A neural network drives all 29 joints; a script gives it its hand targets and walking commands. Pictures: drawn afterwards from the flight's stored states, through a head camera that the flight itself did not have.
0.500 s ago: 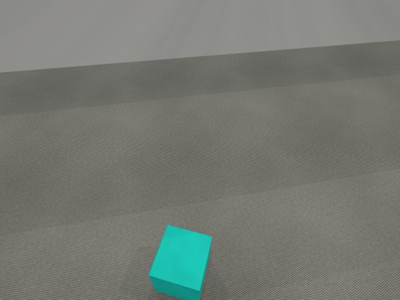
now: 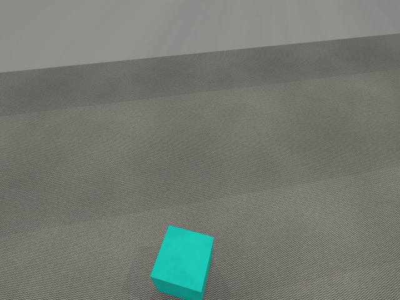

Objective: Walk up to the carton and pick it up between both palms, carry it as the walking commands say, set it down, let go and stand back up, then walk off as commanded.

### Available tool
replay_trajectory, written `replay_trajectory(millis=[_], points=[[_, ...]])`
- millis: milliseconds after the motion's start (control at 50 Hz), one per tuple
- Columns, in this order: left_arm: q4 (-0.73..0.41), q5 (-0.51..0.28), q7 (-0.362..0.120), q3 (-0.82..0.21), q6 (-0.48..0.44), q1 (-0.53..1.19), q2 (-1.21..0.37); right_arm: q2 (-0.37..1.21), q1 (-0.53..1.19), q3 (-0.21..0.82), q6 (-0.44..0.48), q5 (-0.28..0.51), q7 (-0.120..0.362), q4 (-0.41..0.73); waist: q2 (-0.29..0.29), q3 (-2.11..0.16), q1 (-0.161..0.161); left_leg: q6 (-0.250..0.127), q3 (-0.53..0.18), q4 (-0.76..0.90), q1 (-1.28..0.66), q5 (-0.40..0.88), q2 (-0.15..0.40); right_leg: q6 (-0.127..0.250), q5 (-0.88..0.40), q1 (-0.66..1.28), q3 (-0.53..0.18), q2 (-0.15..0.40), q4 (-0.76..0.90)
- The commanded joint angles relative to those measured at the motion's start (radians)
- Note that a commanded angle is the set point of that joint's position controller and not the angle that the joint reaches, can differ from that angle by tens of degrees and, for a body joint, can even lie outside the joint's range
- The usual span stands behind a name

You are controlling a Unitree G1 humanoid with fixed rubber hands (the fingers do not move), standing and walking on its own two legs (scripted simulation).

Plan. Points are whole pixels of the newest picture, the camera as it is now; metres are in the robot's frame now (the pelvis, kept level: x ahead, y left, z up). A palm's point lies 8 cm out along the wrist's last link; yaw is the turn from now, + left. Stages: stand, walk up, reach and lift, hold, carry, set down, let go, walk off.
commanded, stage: walk up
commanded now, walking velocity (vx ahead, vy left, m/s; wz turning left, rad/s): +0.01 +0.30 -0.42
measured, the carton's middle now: (185, 265) +0.38 +0.09 -0.65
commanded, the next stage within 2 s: stand in 1.08 s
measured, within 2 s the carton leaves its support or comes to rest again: neither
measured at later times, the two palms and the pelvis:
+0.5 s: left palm out of the picture +0.04 +0.42 -0.15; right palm out of the picture +0.07 -0.12 -0.12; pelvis +0.00 +0.15 -0.01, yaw -10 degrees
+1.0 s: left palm out of the picture +0.05 +0.36 -0.13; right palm out of the picture -0.10 -0.08 -0.15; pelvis -0.03 +0.15 +0.00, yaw -11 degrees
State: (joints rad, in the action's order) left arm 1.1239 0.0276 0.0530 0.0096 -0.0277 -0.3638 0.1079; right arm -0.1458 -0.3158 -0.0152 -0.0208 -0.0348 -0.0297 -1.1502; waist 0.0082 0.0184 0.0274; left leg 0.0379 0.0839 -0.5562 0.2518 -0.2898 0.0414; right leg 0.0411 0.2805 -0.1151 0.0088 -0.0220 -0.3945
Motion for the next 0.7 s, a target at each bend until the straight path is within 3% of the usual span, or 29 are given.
replay_trajectory(millis=[0,20,40,60,160,260,300,320,340,360,380,400,420,440,480,500,520,600,680], points=[[0.024,0.015,0.051,0.082,0.034,-0.279,0.316,-0.111,0.026,-0.013,-0.051,-0.037,0.023,0.094,0.039,0.132,0.030,0.015,-0.116,-0.427,0.458,-0.130,0.036,0.127,-0.519,0.076,-0.507,0.533,0.082],[-0.001,0.017,0.041,0.077,0.029,-0.227,0.258,-0.078,0.030,-0.006,-0.046,-0.024,0.021,0.110,-0.056,0.086,0.017,0.012,-0.133,-0.459,0.414,-0.067,0.047,0.102,-0.478,0.026,-0.409,0.441,0.068],[-0.018,0.017,0.031,0.076,0.027,-0.188,0.213,-0.106,0.067,-0.011,-0.037,-0.015,0.019,0.145,-0.134,0.057,0.016,0.009,-0.139,-0.478,0.413,-0.010,0.049,0.081,-0.419,0.014,-0.366,0.377,0.072],[-0.033,0.017,0.024,0.074,0.025,-0.161,0.188,-0.144,0.090,-0.018,-0.033,-0.012,0.019,0.171,-0.180,0.037,0.013,0.011,-0.133,-0.491,0.402,0.022,0.050,0.062,-0.428,-0.002,-0.322,0.342,0.067],[-0.064,0.031,0.012,0.073,0.006,-0.208,0.221,-0.128,0.143,-0.003,-0.048,0.010,0.026,0.243,-0.250,0.006,0.030,0.034,-0.067,-0.422,0.371,0.005,0.004,0.063,-0.666,-0.015,-0.267,0.309,0.027],[-0.142,0.017,-0.003,0.096,0.021,-0.112,0.297,-0.144,0.164,0.004,-0.049,0.035,0.028,0.269,-0.358,0.012,0.032,0.051,-0.023,-0.134,0.134,-0.001,-0.027,0.018,-0.580,-0.114,-0.204,0.262,0.024],[-0.180,0.008,-0.009,0.105,0.028,-0.065,0.321,-0.179,0.079,-0.014,-0.047,0.044,0.011,0.240,-0.355,0.003,0.011,0.044,-0.020,0.054,-0.015,0.060,-0.039,-0.019,-0.568,-0.145,-0.233,0.261,-0.017],[-0.198,0.000,-0.013,0.102,0.026,-0.053,0.313,-0.205,0.024,-0.028,-0.038,0.045,-0.004,0.220,-0.290,-0.005,-0.011,0.038,-0.011,0.189,-0.125,0.167,-0.018,-0.051,-0.484,-0.181,-0.227,0.236,-0.076],[-0.211,0.003,-0.022,0.093,0.020,-0.091,0.275,-0.260,-0.016,-0.046,-0.021,0.035,-0.016,0.212,-0.139,-0.038,-0.011,0.039,-0.079,0.239,-0.263,0.261,0.080,-0.079,-0.298,-0.274,-0.187,0.168,-0.215],[-0.240,0.018,-0.031,0.071,0.023,-0.128,0.180,-0.343,-0.027,-0.053,-0.008,0.046,-0.020,0.237,0.123,-0.082,0.020,0.020,-0.261,0.188,-0.325,0.757,0.341,-0.101,0.251,-0.390,-0.124,0.058,-0.400],[-0.250,-0.012,-0.004,0.068,0.039,-0.185,0.124,-0.404,0.001,-0.063,-0.005,0.047,-0.006,0.254,0.331,-0.200,-0.003,-0.165,-0.310,0.134,-0.247,1.086,0.457,-0.113,0.493,-0.383,-0.119,-0.015,-0.685],[-0.244,-0.013,0.004,0.088,0.055,-0.131,0.205,-0.338,0.028,-0.062,0.004,0.042,0.002,0.270,0.200,-0.207,-0.019,-0.180,-0.299,0.159,-0.180,1.002,0.439,-0.095,0.459,-0.386,-0.186,-0.016,-0.826],[-0.239,-0.013,-0.001,0.096,0.066,-0.094,0.218,-0.286,0.090,-0.047,0.007,0.034,0.001,0.273,0.182,-0.132,0.009,-0.150,-0.223,0.171,-0.105,0.823,0.365,-0.078,0.377,-0.402,-0.182,-0.007,-0.861],[-0.227,-0.012,-0.008,0.102,0.072,-0.110,0.227,-0.246,0.155,-0.041,0.001,0.021,-0.001,0.290,0.198,-0.102,0.041,-0.122,-0.179,0.195,-0.079,0.626,0.299,-0.077,0.296,-0.398,-0.149,0.017,-0.851],[-0.196,0.005,-0.028,0.099,0.087,-0.125,0.225,-0.200,0.186,-0.038,-0.003,0.012,-0.003,0.301,0.226,-0.086,0.041,-0.127,-0.142,0.272,-0.026,0.240,0.213,-0.078,0.153,-0.339,-0.059,0.039,-0.805],[-0.185,0.006,-0.038,0.093,0.093,-0.116,0.210,-0.187,0.188,-0.038,0.000,0.010,0.001,0.296,0.225,-0.070,0.033,-0.135,-0.156,0.315,0.000,0.060,0.202,-0.071,0.122,-0.315,-0.033,0.037,-0.765],[-0.190,0.002,-0.045,0.089,0.098,-0.081,0.201,-0.187,0.188,-0.042,0.006,0.009,0.002,0.294,0.221,-0.038,0.018,-0.145,-0.182,0.340,0.010,-0.010,0.214,-0.066,0.115,-0.316,-0.021,0.034,-0.708],[-0.217,0.000,-0.047,0.089,0.106,0.034,0.201,-0.237,0.103,-0.070,0.022,0.014,-0.006,0.255,0.186,0.013,-0.039,-0.191,-0.277,0.358,-0.048,0.000,0.308,-0.053,0.174,-0.307,-0.028,0.031,-0.503],[-0.203,-0.007,-0.038,0.079,0.087,0.046,0.168,-0.248,0.085,-0.082,0.009,0.009,-0.006,0.223,0.188,-0.001,-0.050,-0.197,-0.249,0.343,-0.026,0.074,0.288,-0.036,0.196,-0.168,-0.004,0.013,-0.274]])
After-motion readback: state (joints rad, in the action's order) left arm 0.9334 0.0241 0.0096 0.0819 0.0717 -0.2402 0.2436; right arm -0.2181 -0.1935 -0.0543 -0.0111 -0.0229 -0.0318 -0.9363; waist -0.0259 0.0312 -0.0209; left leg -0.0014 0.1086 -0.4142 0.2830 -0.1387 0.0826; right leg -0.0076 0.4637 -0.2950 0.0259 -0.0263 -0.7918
